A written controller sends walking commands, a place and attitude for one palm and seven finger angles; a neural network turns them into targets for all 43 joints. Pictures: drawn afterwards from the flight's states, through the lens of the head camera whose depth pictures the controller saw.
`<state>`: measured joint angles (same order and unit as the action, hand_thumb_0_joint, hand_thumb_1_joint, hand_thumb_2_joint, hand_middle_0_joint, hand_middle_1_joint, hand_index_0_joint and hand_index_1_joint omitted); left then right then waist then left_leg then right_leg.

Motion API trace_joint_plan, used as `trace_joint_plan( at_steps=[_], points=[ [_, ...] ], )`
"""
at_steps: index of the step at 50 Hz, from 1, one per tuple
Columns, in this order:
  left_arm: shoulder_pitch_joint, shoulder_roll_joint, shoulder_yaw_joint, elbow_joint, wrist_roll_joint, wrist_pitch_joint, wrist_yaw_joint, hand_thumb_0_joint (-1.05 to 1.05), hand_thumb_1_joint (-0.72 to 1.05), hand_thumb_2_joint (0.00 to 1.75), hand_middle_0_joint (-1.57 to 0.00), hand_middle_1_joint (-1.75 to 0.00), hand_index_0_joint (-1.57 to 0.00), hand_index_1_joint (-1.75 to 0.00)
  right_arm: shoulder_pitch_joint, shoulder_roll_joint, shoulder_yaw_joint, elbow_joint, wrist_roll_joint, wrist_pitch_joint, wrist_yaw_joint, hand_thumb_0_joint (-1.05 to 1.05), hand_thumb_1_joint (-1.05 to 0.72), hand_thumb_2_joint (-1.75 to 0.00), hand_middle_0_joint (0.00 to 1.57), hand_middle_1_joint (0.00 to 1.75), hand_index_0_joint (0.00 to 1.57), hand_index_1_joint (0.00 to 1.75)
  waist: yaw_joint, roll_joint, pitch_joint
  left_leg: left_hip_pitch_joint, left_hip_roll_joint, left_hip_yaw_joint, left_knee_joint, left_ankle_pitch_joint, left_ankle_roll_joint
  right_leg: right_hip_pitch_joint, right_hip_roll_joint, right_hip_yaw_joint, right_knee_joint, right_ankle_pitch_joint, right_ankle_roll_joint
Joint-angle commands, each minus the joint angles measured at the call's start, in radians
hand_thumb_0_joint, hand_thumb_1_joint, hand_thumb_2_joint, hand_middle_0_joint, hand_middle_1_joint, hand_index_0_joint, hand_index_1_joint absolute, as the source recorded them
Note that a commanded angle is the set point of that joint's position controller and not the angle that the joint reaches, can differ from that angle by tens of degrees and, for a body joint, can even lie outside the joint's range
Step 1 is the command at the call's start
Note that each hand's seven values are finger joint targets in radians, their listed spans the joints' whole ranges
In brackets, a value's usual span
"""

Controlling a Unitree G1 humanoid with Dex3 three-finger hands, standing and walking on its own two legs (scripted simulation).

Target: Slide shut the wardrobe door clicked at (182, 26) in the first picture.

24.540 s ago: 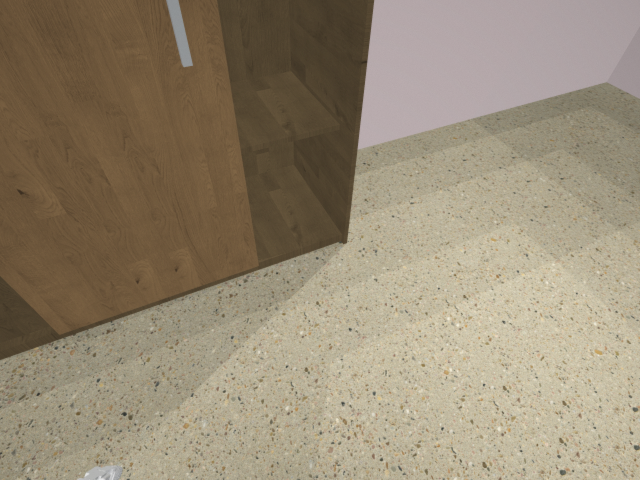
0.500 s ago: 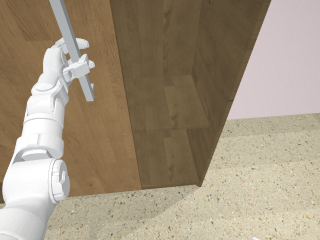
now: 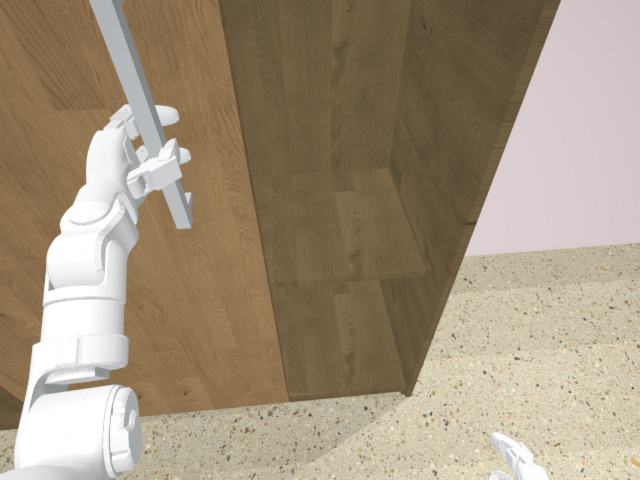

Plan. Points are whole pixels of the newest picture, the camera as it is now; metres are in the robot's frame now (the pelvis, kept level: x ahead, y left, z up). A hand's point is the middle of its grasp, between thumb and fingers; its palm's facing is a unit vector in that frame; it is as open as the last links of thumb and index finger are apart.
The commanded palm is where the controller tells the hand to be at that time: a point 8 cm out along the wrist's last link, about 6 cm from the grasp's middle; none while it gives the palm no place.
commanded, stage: tug the door sideways, standing still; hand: left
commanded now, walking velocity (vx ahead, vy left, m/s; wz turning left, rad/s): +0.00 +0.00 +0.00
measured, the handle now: (156, 125) +0.47 +0.22 +0.24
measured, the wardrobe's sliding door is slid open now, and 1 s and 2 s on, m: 0.37 0.36 0.29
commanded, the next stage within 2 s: step sideways, sliding the door along in 0.88 s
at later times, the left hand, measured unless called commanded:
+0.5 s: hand (178, 162) +0.41 +0.18 +0.22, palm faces +0.24 -0.97 -0.03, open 5.8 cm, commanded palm +0.39 +0.18 +0.22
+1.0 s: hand (187, 162) +0.41 +0.17 +0.22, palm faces +0.24 -0.97 -0.05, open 5.9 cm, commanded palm +0.39 +0.21 +0.23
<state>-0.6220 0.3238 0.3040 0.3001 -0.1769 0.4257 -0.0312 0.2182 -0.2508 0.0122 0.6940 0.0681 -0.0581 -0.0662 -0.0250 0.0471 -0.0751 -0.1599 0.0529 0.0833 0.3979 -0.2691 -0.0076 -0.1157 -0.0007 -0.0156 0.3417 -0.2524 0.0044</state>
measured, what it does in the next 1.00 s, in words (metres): stands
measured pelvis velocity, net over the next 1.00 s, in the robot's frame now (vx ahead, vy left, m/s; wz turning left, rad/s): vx -0.04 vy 0.00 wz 0.10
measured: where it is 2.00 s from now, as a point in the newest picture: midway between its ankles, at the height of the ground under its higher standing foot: outside the picture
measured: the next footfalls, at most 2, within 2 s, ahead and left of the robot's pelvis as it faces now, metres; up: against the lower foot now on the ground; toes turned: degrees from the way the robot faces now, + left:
right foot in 1.68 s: +0.15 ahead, -0.21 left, +0.00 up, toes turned +7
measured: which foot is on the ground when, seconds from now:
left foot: down 0.00-1.00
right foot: down 0.00-1.00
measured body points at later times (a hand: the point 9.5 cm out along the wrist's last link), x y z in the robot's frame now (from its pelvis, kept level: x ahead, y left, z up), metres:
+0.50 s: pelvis -0.01 +0.00 +0.00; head -0.01 -0.01 +0.45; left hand +0.39 +0.23 +0.23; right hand +0.14 -0.22 -0.12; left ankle -0.04 +0.12 -0.74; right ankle -0.06 -0.13 -0.74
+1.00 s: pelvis -0.04 +0.00 +0.00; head -0.02 -0.01 +0.45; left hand +0.40 +0.22 +0.23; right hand +0.09 -0.24 -0.12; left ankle -0.04 +0.12 -0.75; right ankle -0.06 -0.13 -0.74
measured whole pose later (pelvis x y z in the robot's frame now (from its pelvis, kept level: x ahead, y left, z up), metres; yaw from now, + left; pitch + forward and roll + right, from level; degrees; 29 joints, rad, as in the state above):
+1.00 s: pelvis -0.04 +0.00 +0.00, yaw +6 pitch +3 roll -1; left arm -0.95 0.25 0.13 0.71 -0.14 0.24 0.14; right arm 0.27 -0.24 0.00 0.84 0.05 -0.22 -0.04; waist -0.01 0.04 -0.03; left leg -0.28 0.02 -0.01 0.46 -0.23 -0.01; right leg -0.19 -0.02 -0.07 0.40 -0.25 0.01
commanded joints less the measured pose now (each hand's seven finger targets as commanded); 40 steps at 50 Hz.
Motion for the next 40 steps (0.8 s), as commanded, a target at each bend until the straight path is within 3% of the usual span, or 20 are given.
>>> trace_joint_plan(
  at_steps=[1, 3, 7, 8, 11, 13, 16, 20, 25, 27, 31, 33, 37, 40],
  points=[
    [-0.496, 0.184, 0.002, -0.229, -0.007, -0.045, -0.021, 0.0, 0.9, 0.9, -0.45, -1.4, -0.45, -1.4, -0.079, -0.133, -0.039, -0.115, -0.007, -0.042, -0.023, 0.0, -0.9, -0.9, 0.2, 0.3, 0.2, 0.3, 0.02, -0.008, -0.316, 0.197, -0.04, -0.041, 0.064, 0.705, 0.031, 0.069, 0.041, -0.029, 0.05, 0.679, -0.021],
    [-0.559, 0.123, -0.053, -0.204, -0.008, -0.047, -0.012, 0.0, 0.9, 0.9, -0.45, -1.4, -0.45, -1.4, -0.072, -0.13, -0.04, -0.098, -0.007, -0.045, -0.025, 0.0, -0.9, -0.9, 0.2, 0.3, 0.2, 0.3, 0.0, -0.002, -0.297, 0.216, -0.038, -0.046, 0.077, 0.708, 0.03, 0.035, 0.04, -0.029, 0.044, 0.661, -0.022],
    [-0.633, 0.062, -0.098, -0.201, 0.003, -0.065, 0.011, 0.0, 0.9, 0.9, -0.45, -1.4, -0.45, -1.4, -0.072, -0.12, -0.044, -0.086, -0.011, -0.051, -0.024, 0.0, -0.9, -0.9, 0.2, 0.3, 0.2, 0.3, -0.011, 0.01, -0.35, 0.249, -0.042, -0.062, 0.087, 0.741, 0.023, 0.03, 0.037, -0.031, 0.055, 0.667, -0.022],
    [-0.633, 0.047, -0.117, -0.189, 0.007, -0.071, 0.014, 0.0, 0.9, 0.9, -0.45, -1.4, -0.45, -1.4, -0.07, -0.12, -0.043, -0.078, -0.011, -0.049, -0.022, 0.0, -0.9, -0.9, 0.2, 0.3, 0.2, 0.3, -0.01, 0.034, -0.344, 0.253, -0.041, -0.062, 0.09, 0.74, 0.022, 0.023, 0.037, -0.03, 0.054, 0.649, -0.025],
    [-0.685, -0.008, -0.162, -0.175, 0.012, -0.095, 0.02, 0.0, 0.9, 0.9, -0.45, -1.4, -0.45, -1.4, -0.077, -0.111, -0.043, -0.076, -0.011, -0.056, -0.021, 0.0, -0.9, -0.9, 0.2, 0.3, 0.2, 0.3, -0.024, 0.014, -0.341, 0.261, -0.041, -0.073, 0.086, 0.711, 0.021, 0.003, 0.037, -0.033, 0.052, 0.62, -0.023],
    [-0.705, -0.034, -0.184, -0.152, 0.015, -0.109, 0.024, 0.0, 0.9, 0.9, -0.45, -1.4, -0.45, -1.4, -0.074, -0.112, -0.041, -0.066, -0.015, -0.06, -0.019, 0.0, -0.9, -0.9, 0.2, 0.3, 0.2, 0.3, -0.024, -0.007, -0.342, 0.263, -0.043, -0.078, 0.085, 0.695, 0.021, 0.0, 0.039, -0.036, 0.049, 0.602, -0.025],
    [-0.77, -0.072, -0.219, -0.156, 0.017, -0.13, 0.026, 0.0, 0.9, 0.9, -0.45, -1.4, -0.45, -1.4, -0.07, -0.106, -0.041, -0.061, -0.015, -0.075, -0.016, 0.0, -0.9, -0.9, 0.2, 0.3, 0.2, 0.3, -0.035, 0.025, -0.377, 0.298, -0.043, -0.089, 0.095, 0.721, 0.016, -0.027, 0.039, -0.036, 0.056, 0.599, -0.024],
    [-0.818, -0.128, -0.264, -0.111, 0.018, -0.153, 0.035, 0.0, 0.9, 0.9, -0.45, -1.4, -0.45, -1.4, -0.064, -0.102, -0.042, -0.044, -0.014, -0.092, -0.011, 0.0, -0.9, -0.9, 0.2, 0.3, 0.2, 0.3, -0.049, 0.009, -0.357, 0.295, -0.038, -0.105, 0.089, 0.673, 0.008, -0.061, 0.043, -0.042, 0.049, 0.531, -0.024],
    [-0.899, -0.194, -0.32, -0.099, 0.021, -0.186, 0.053, 0.0, 0.9, 0.9, -0.45, -1.4, -0.45, -1.4, -0.046, -0.1, -0.042, -0.02, -0.014, -0.126, -0.001, 0.0, -0.9, -0.9, 0.2, 0.3, 0.2, 0.3, -0.066, 0.053, -0.377, 0.33, -0.035, -0.123, 0.093, 0.66, -0.005, -0.114, 0.048, -0.044, 0.047, 0.474, -0.026],
    [-0.912, -0.196, -0.322, -0.075, 0.023, -0.195, 0.056, 0.0, 0.9, 0.9, -0.45, -1.4, -0.45, -1.4, -0.032, -0.101, -0.045, -0.007, -0.017, -0.137, 0.001, 0.0, -0.9, -0.9, 0.2, 0.3, 0.2, 0.3, -0.068, 0.049, -0.389, 0.34, -0.032, -0.129, 0.098, 0.681, -0.014, -0.127, 0.051, -0.047, 0.05, 0.471, -0.025],
    [-0.926, -0.202, -0.325, -0.012, 0.02, -0.212, 0.056, 0.0, 0.9, 0.9, -0.45, -1.4, -0.45, -1.4, -0.024, -0.105, -0.043, 0.007, -0.016, -0.155, 0.003, 0.0, -0.9, -0.9, 0.2, 0.3, 0.2, 0.3, -0.07, 0.025, -0.366, 0.308, -0.037, -0.134, 0.081, 0.585, -0.012, -0.136, 0.054, -0.047, 0.041, 0.414, -0.028],
    [-0.949, -0.18, -0.313, -0.01, 0.024, -0.225, 0.061, 0.0, 0.9, 0.9, -0.45, -1.4, -0.45, -1.4, -0.015, -0.112, -0.045, 0.015, -0.019, -0.164, 0.004, 0.0, -0.9, -0.9, 0.2, 0.3, 0.2, 0.3, -0.068, 0.042, -0.382, 0.31, -0.039, -0.133, 0.079, 0.577, -0.017, -0.13, 0.054, -0.048, 0.042, 0.402, -0.03],
    [-0.984, -0.195, -0.322, 0.015, 0.022, -0.246, 0.062, 0.0, 0.9, 0.9, -0.45, -1.4, -0.45, -1.4, 0.001, -0.109, -0.045, 0.023, -0.019, -0.183, 0.009, 0.0, -0.9, -0.9, 0.2, 0.3, 0.2, 0.3, -0.08, 0.062, -0.386, 0.323, -0.037, -0.143, 0.081, 0.574, -0.023, -0.161, 0.056, -0.049, 0.042, 0.382, -0.029],
    [-0.985, -0.196, -0.317, 0.057, 0.018, -0.261, 0.065, 0.0, 0.9, 0.9, -0.45, -1.4, -0.45, -1.4, 0.005, -0.111, -0.045, 0.03, -0.019, -0.194, 0.01, 0.0, -0.9, -0.9, 0.2, 0.3, 0.2, 0.3, -0.082, 0.023, -0.364, 0.288, -0.041, -0.135, 0.077, 0.517, -0.011, -0.16, 0.057, -0.048, 0.04, 0.373, -0.027]
  ],
)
